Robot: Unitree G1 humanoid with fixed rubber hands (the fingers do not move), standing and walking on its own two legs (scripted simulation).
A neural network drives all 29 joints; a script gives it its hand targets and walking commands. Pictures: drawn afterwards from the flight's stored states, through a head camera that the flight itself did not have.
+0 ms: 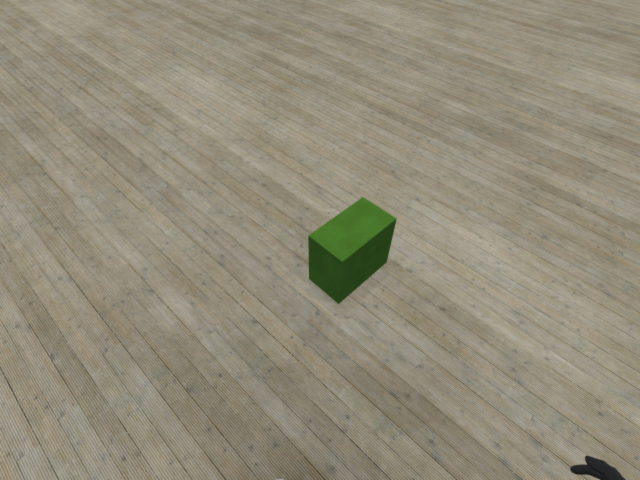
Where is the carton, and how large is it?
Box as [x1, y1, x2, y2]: [308, 197, 396, 303]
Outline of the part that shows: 363,197 308,235 309,278 338,303 386,261 396,218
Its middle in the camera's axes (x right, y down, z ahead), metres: +0.11 +0.04 +1.43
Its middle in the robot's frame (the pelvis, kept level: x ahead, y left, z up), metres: +0.99 -0.08 -0.63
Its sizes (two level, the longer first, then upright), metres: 0.283 0.159 0.252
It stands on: the floor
